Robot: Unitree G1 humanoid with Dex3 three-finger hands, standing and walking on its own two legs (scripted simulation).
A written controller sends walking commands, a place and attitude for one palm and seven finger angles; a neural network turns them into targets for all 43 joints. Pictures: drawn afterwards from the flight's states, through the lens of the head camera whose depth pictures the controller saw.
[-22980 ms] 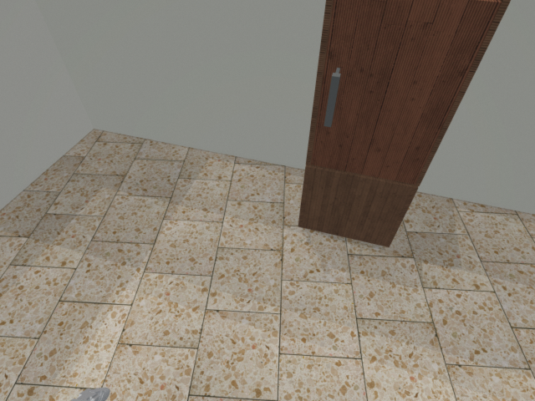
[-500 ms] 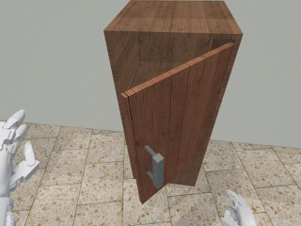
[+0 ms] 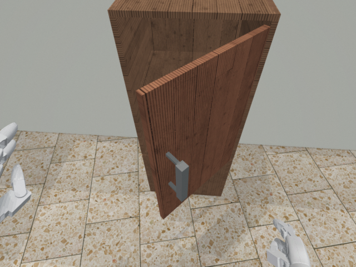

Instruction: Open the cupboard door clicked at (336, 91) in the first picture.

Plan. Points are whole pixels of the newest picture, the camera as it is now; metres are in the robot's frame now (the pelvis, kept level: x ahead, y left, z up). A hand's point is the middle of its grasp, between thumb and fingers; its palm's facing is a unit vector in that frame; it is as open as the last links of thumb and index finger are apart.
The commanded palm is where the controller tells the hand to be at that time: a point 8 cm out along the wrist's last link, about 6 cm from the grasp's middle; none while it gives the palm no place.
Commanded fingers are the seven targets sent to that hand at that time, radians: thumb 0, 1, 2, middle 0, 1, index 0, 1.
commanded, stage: step back with the hand held close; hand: left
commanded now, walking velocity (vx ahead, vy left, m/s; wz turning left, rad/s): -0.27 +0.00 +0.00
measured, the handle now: (176, 177) +0.35 +0.03 -0.04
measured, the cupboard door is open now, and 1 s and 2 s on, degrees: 47 47 47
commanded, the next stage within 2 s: stop stepping back and stand still in 0.70 s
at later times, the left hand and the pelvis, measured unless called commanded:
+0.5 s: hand out of the picture +0.08 +0.29 +0.17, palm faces +0.50 -0.70 -0.52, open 7.4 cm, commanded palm +0.01 +0.33 +0.18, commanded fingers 0.00 0.90 0.90 -0.20 -0.30 -0.20 -0.30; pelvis -0.09 +0.01 -0.02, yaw +8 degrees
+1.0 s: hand out of the picture +0.01 +0.27 +0.18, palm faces +0.40 -0.80 -0.45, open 7.4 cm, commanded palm -0.07 +0.31 +0.18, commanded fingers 0.00 0.90 0.90 -0.20 -0.30 -0.20 -0.30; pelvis -0.19 +0.01 +0.00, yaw +2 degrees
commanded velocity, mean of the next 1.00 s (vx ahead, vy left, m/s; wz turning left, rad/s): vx -0.21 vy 0.00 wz -0.07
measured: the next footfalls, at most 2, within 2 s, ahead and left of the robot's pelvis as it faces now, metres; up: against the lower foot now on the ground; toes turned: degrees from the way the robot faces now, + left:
left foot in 0.66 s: -0.04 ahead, +0.13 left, +0.00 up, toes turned +8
right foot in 1.06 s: -0.24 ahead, -0.10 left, +0.00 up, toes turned -2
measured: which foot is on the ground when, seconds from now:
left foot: down 0.00-0.50, up 0.52-0.64, down 0.66-1.00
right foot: down 0.00-0.66, up 0.68-1.00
